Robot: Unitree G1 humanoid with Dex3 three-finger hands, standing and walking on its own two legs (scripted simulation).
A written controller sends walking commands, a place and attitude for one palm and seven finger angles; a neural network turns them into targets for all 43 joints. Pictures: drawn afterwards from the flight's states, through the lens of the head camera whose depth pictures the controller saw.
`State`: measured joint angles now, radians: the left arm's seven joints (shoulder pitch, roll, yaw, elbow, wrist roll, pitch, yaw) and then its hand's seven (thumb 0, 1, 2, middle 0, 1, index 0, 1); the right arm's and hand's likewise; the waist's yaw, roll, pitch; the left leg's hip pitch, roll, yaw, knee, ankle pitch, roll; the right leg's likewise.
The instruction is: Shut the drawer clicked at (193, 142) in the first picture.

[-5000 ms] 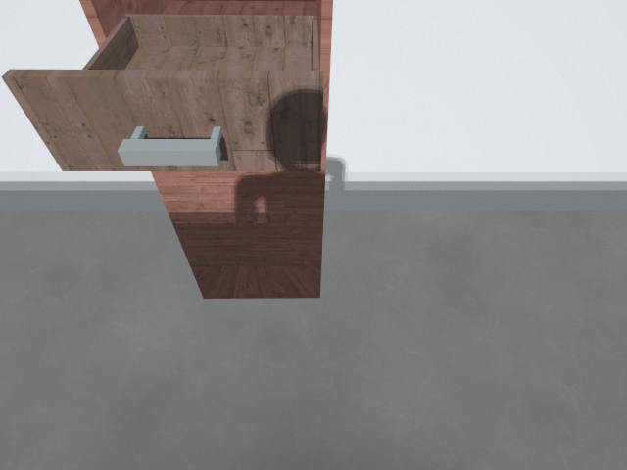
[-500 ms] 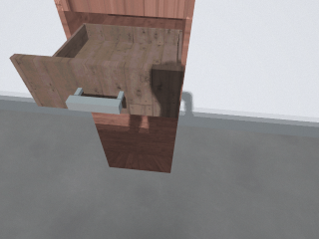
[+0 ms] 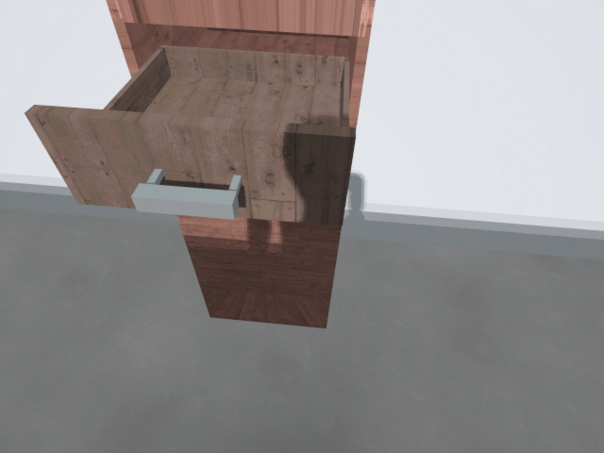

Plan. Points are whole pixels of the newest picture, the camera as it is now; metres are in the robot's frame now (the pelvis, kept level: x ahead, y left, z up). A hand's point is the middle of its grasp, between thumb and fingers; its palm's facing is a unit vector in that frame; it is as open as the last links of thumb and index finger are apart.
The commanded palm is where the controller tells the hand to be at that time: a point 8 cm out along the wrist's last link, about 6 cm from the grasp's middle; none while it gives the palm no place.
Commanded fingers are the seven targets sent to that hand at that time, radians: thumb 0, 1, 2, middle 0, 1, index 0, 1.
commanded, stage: look again from close up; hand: left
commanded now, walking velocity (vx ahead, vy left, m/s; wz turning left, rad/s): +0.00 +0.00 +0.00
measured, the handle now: (191, 189) +0.38 +0.17 +0.17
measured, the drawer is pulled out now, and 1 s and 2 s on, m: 0.29 0.29 0.29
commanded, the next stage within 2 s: shuffle to correct the standing spot in 0.64 s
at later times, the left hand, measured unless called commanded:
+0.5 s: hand out of the picture -0.01 +0.16 -0.18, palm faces +0.02 -0.98 -0.19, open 7.4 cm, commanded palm none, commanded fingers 0.00 0.90 0.90 -0.20 -0.30 -0.20 -0.30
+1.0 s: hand out of the picture -0.01 +0.15 -0.18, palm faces +0.04 -0.99 -0.16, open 7.3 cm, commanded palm none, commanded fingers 0.00 0.90 0.90 -0.20 -0.30 -0.20 -0.30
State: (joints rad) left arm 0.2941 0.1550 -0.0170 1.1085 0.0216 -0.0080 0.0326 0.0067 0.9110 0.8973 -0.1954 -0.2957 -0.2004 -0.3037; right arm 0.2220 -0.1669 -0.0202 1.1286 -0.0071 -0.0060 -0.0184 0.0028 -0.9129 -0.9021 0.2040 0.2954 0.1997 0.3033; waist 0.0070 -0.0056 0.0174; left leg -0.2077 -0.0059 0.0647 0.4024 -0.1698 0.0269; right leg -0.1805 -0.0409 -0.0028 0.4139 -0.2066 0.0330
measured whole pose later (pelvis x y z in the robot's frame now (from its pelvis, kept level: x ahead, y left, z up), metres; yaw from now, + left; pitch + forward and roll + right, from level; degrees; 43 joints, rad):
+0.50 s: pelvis +0.00 -0.01 +0.00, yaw +0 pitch -1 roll +0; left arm 0.32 0.15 -0.01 1.11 0.02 -0.01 0.04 0.01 0.91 0.90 -0.19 -0.30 -0.20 -0.30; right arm 0.27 -0.15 -0.02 1.15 -0.01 0.00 -0.02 0.00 -0.91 -0.90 0.20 0.30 0.20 0.30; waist 0.00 0.00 0.02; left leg -0.21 0.01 0.06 0.40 -0.17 0.02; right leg -0.18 -0.03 0.00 0.42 -0.21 0.02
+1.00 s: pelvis +0.03 -0.01 -0.01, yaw -1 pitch +0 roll +0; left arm 0.38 0.12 0.02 1.11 0.03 0.00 0.02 0.01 0.91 0.90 -0.19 -0.30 -0.20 -0.30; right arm 0.32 -0.14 -0.03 1.13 -0.02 0.01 -0.02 0.00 -0.91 -0.90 0.20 0.30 0.20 0.30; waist 0.01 -0.01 -0.02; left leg -0.24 0.02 0.07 0.49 -0.25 0.01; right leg -0.22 -0.02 0.01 0.49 -0.28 0.00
